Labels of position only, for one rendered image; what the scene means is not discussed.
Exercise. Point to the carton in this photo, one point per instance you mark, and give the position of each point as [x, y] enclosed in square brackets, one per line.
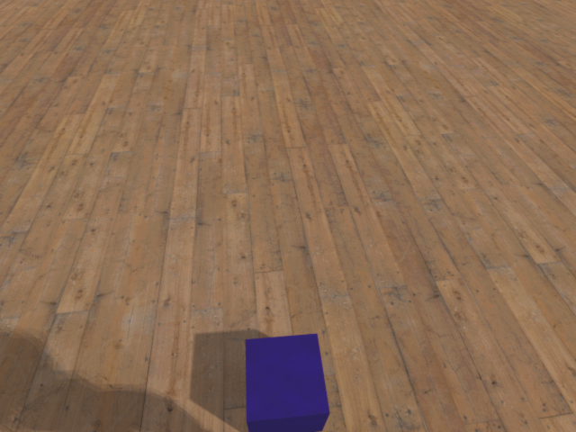
[285, 384]

